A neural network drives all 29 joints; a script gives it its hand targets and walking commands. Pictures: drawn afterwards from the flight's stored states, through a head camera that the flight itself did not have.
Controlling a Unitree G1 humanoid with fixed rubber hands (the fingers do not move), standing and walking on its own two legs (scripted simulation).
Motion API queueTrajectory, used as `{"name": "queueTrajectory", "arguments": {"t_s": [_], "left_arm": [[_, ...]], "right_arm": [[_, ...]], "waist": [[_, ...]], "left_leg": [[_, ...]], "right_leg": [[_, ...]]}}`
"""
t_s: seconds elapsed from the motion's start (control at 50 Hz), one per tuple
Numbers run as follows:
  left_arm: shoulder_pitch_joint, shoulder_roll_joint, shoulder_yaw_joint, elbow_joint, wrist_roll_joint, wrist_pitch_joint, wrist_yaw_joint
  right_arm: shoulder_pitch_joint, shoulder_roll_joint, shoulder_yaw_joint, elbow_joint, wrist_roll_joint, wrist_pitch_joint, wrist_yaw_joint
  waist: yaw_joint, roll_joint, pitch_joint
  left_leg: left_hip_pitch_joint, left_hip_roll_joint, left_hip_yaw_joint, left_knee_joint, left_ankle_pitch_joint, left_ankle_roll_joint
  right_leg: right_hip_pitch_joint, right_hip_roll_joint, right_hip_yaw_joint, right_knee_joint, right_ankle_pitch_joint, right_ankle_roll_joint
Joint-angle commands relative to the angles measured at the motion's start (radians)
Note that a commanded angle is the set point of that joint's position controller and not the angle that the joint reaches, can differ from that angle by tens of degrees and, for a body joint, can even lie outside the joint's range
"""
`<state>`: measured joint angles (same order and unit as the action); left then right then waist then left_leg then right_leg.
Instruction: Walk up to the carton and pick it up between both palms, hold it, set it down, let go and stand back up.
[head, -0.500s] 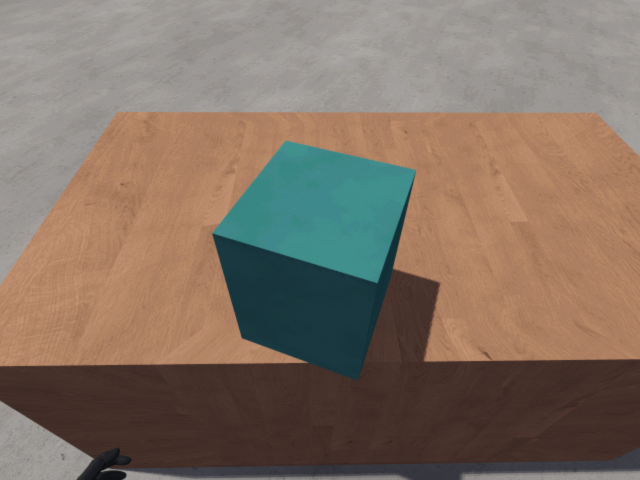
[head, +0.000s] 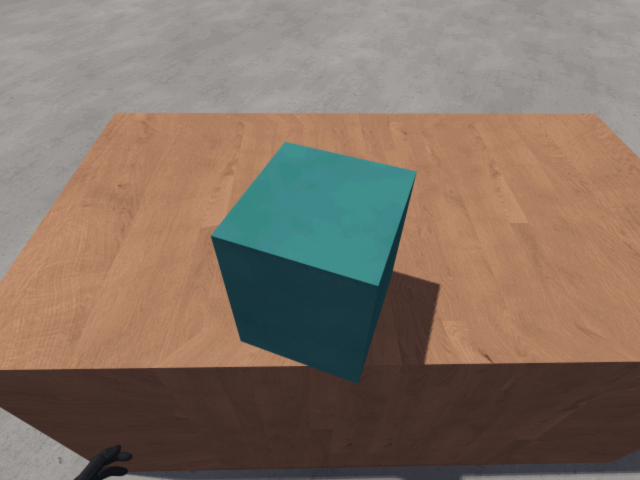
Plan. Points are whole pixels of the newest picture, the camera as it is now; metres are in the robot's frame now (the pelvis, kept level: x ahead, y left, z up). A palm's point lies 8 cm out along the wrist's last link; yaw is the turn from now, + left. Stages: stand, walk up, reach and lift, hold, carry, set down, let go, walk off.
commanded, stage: walk up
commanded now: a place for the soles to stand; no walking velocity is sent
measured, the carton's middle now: (321, 263) +0.43 +0.02 +0.02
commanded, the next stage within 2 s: reach and lift in 0.64 s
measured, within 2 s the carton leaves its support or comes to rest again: neither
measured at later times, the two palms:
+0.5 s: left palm out of the picture +0.13 +0.29 -0.07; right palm out of the picture +0.08 -0.34 -0.06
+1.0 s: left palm (133, 443) +0.20 +0.26 -0.06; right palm out of the picture +0.12 -0.34 -0.05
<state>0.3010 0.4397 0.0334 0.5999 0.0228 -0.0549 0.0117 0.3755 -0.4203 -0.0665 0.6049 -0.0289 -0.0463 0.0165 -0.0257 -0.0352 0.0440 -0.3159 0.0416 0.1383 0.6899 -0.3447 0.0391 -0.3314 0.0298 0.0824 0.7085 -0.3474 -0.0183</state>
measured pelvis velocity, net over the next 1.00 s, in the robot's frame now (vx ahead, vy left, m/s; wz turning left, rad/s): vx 0.01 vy -0.02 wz -0.01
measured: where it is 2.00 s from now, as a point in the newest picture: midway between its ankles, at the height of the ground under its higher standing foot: outside the picture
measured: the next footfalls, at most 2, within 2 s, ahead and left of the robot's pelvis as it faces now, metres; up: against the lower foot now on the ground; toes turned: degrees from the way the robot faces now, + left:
none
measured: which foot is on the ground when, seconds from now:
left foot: down 0.00-1.00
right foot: down 0.00-1.00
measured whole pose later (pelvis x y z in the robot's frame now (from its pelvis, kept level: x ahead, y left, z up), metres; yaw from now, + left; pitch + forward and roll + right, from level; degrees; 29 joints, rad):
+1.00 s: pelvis +0.01 -0.02 +0.00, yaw -1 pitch -2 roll +1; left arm 0.10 0.37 0.04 0.50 0.03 0.22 -0.03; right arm 0.23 -0.38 -0.12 0.76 -0.02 -0.36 -0.02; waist -0.03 -0.04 0.11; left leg -0.27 0.06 0.14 0.65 -0.34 0.01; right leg -0.30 0.03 0.08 0.69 -0.35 -0.01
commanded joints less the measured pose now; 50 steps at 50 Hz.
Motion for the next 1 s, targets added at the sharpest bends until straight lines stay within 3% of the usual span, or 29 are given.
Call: {"name": "queueTrajectory", "arguments": {"t_s": [0.0,0.02,0.04,0.08,0.12,0.14,0.16,0.2,0.24,0.28,0.32,0.36,0.38,0.42,0.46,0.48,0.52,0.54,0.56,0.58,0.6,0.62,0.64,0.66,0.74,0.82,0.84,0.9,0.98], "left_arm": [[-0.053,0.144,0.036,-0.001,0.001,0.008,-0.007],[-0.026,0.157,0.041,0.001,0.002,0.012,-0.010],[0.001,0.159,0.044,0.001,-0.003,0.011,-0.013],[0.041,0.161,0.056,0.008,-0.002,0.001,-0.019],[0.029,0.206,0.063,0.004,0.008,-0.012,-0.018],[0.003,0.212,0.061,-0.004,0.005,-0.014,-0.018],[-0.026,0.212,0.054,-0.006,0.005,-0.008,-0.023],[-0.065,0.180,0.042,-0.011,0.006,-0.002,-0.020],[-0.083,0.143,0.031,-0.021,-0.002,0.002,-0.021],[-0.047,0.146,0.038,-0.010,-0.005,0.010,-0.017],[0.001,0.160,0.050,0.000,-0.007,0.008,-0.017],[0.015,0.191,0.060,0.001,0.006,0.001,-0.021],[-0.005,0.207,0.064,-0.004,0.010,-0.005,-0.021],[-0.034,0.210,0.058,-0.009,0.008,-0.001,-0.024],[-0.089,0.189,0.046,-0.020,0.009,0.006,-0.024],[-0.101,0.167,0.041,-0.018,0.005,0.010,-0.026],[-0.076,0.134,0.040,-0.016,-0.002,0.014,-0.027],[-0.055,0.151,0.041,-0.004,0.001,0.017,-0.026],[-0.022,0.156,0.048,-0.009,0.001,0.013,-0.026],[0.008,0.157,0.051,0.003,0.000,0.007,-0.029],[0.035,0.160,0.055,0.003,0.001,-0.001,-0.028],[0.033,0.198,0.068,0.001,0.007,-0.007,-0.025],[-0.318,0.062,0.049,-0.025,0.033,0.219,-0.002],[-0.330,0.050,0.036,-0.074,0.039,0.281,0.005],[-0.342,0.050,0.064,-0.243,0.050,0.345,-0.003],[-0.264,0.060,0.119,-0.354,0.058,0.300,-0.006],[-0.234,0.071,0.136,-0.337,0.056,0.280,-0.015],[-0.182,0.088,0.168,-0.268,0.055,0.253,-0.043],[-0.204,0.086,0.153,-0.234,0.055,0.238,-0.062]], "right_arm": [[0.002,-0.272,-0.071,0.017,0.003,-0.046,-0.021],[-0.034,-0.284,-0.076,0.010,0.003,-0.051,-0.022],[-0.053,-0.278,-0.074,0.007,0.001,-0.051,-0.023],[-0.077,-0.239,-0.060,-0.006,0.002,-0.047,-0.019],[-0.060,-0.187,-0.047,-0.010,0.014,-0.038,-0.020],[-0.083,-0.166,-0.041,-0.015,0.016,-0.035,-0.019],[-0.073,-0.173,-0.045,-0.009,0.017,-0.033,-0.019],[-0.051,-0.173,-0.045,0.000,0.014,-0.041,-0.018],[-0.003,-0.212,-0.053,0.016,0.010,-0.058,-0.023],[-0.017,-0.258,-0.063,0.016,0.005,-0.056,-0.027],[-0.059,-0.245,-0.058,0.008,0.007,-0.050,-0.026],[-0.072,-0.215,-0.051,-0.007,0.016,-0.042,-0.023],[-0.083,-0.179,-0.045,-0.011,0.016,-0.035,-0.021],[-0.070,-0.171,-0.043,-0.007,0.014,-0.030,-0.017],[-0.032,-0.181,-0.044,0.011,0.011,-0.038,-0.017],[-0.014,-0.199,-0.053,0.013,0.008,-0.048,-0.018],[0.014,-0.268,-0.070,0.035,-0.004,-0.056,-0.026],[-0.026,-0.272,-0.071,0.029,-0.003,-0.058,-0.026],[-0.051,-0.269,-0.067,0.019,-0.002,-0.057,-0.027],[-0.081,-0.256,-0.060,0.008,-0.003,-0.055,-0.025],[-0.087,-0.235,-0.055,0.008,0.001,-0.052,-0.024],[-0.083,-0.204,-0.045,-0.014,0.011,-0.047,-0.022],[-0.291,-0.004,-0.157,0.184,-0.099,-0.251,0.014],[-0.262,-0.069,-0.169,0.202,-0.101,-0.272,0.031],[-0.246,-0.108,-0.190,0.172,-0.064,-0.309,0.030],[-0.131,-0.053,-0.130,0.038,-0.007,-0.338,-0.011],[-0.101,-0.025,-0.108,0.014,0.013,-0.343,-0.026],[-0.047,0.031,-0.063,-0.027,0.044,-0.353,-0.058],[-0.037,0.079,-0.038,-0.010,0.034,-0.352,-0.079]], "waist": [[-0.024,0.047,-0.022],[-0.003,0.089,-0.002],[0.017,0.081,-0.014],[0.044,0.073,-0.029],[0.010,-0.066,-0.048],[0.007,-0.095,-0.038],[-0.002,-0.087,-0.021],[-0.014,-0.091,-0.039],[-0.037,-0.015,-0.099],[-0.003,0.053,-0.063],[0.030,0.056,-0.054],[0.028,-0.040,-0.036],[0.013,-0.112,-0.018],[-0.002,-0.097,0.001],[-0.021,-0.094,0.003],[-0.032,-0.044,0.000],[-0.025,0.080,-0.012],[-0.009,0.069,0.000],[0.015,0.075,-0.002],[0.039,0.093,-0.003],[0.053,0.043,-0.038],[0.033,-0.054,-0.068],[-0.014,0.084,0.087],[-0.045,0.110,0.107],[-0.031,0.012,-0.026],[-0.021,-0.050,-0.195],[-0.005,-0.090,-0.219],[0.008,-0.151,-0.233],[0.012,-0.127,-0.150]], "left_leg": [[0.127,0.324,-0.397,-0.286,-0.086,0.168],[0.095,0.377,-0.414,-0.287,-0.020,0.203],[0.071,0.365,-0.370,-0.259,0.028,0.201],[0.002,0.272,-0.233,-0.161,0.084,0.130],[-0.026,0.092,-0.071,0.035,0.037,0.025],[-0.039,0.029,-0.096,0.047,-0.065,0.003],[-0.015,0.002,-0.114,-0.006,-0.154,0.007],[0.081,0.025,-0.132,-0.079,-0.093,0.023],[0.224,0.137,-0.219,-0.143,0.067,0.057],[0.147,0.290,-0.324,-0.194,0.108,0.151],[0.056,0.289,-0.264,-0.146,0.159,0.147],[-0.009,0.159,-0.133,-0.032,0.038,0.063],[-0.031,0.069,-0.083,0.036,-0.041,0.020],[-0.033,-0.010,-0.125,0.003,-0.192,0.015],[0.076,0.010,-0.135,-0.080,-0.140,0.029],[0.154,0.060,-0.173,-0.136,-0.124,0.044],[0.166,0.271,-0.389,-0.294,-0.200,0.133],[0.115,0.355,-0.422,-0.301,-0.107,0.189],[0.074,0.364,-0.380,-0.261,-0.028,0.198],[0.033,0.319,-0.294,-0.197,0.083,0.164],[0.013,0.248,-0.206,-0.122,0.141,0.115],[0.007,0.154,-0.109,0.002,0.142,0.060],[-0.034,0.025,-0.097,-0.071,-0.048,-0.020],[-0.039,0.050,-0.120,-0.074,-0.100,-0.009],[0.094,0.013,-0.078,-0.049,-0.008,-0.006],[0.265,-0.016,-0.075,-0.085,0.204,-0.005],[0.253,-0.030,-0.074,-0.094,0.241,-0.002],[0.194,-0.054,-0.066,-0.125,0.225,0.000],[0.196,-0.058,-0.062,-0.188,0.217,-0.001]], "right_leg": [[-0.162,-0.006,-0.004,0.085,0.006,-0.041],[-0.159,-0.033,-0.013,0.105,-0.126,-0.034],[-0.122,-0.041,-0.016,0.071,-0.153,-0.041],[0.001,-0.045,0.014,-0.092,0.003,-0.067],[0.008,-0.139,0.264,-0.226,0.152,-0.116],[0.001,-0.191,0.399,-0.255,0.182,-0.160],[-0.038,-0.189,0.379,-0.242,0.146,-0.185],[-0.069,-0.144,0.283,-0.193,0.156,-0.150],[-0.150,-0.068,0.141,-0.081,0.263,-0.075],[-0.114,-0.030,0.020,0.038,0.138,-0.039],[-0.032,-0.035,0.026,-0.019,0.020,-0.058],[-0.016,-0.083,0.163,-0.174,0.111,-0.100],[-0.033,-0.159,0.315,-0.248,0.091,-0.136],[-0.071,-0.187,0.411,-0.276,0.035,-0.185],[-0.145,-0.149,0.322,-0.245,-0.053,-0.153],[-0.209,-0.105,0.238,-0.212,-0.048,-0.111],[-0.226,-0.004,0.062,0.008,-0.022,-0.041],[-0.183,-0.011,-0.001,0.073,-0.085,-0.030],[-0.141,-0.035,-0.006,0.047,-0.127,-0.034],[-0.068,-0.045,-0.002,-0.055,-0.102,-0.051],[0.010,-0.043,0.045,-0.134,0.045,-0.066],[0.022,-0.093,0.170,-0.192,0.185,-0.093],[-0.141,-0.049,-0.041,-0.087,-0.026,-0.062],[-0.148,-0.035,-0.071,-0.064,-0.038,-0.069],[-0.119,-0.051,-0.072,-0.106,0.062,-0.042],[0.031,-0.053,-0.055,-0.161,0.420,0.011],[0.105,-0.064,-0.035,-0.166,0.560,0.029],[0.233,-0.087,0.020,-0.173,0.724,0.061],[0.243,-0.080,0.006,-0.214,0.686,0.054]]}}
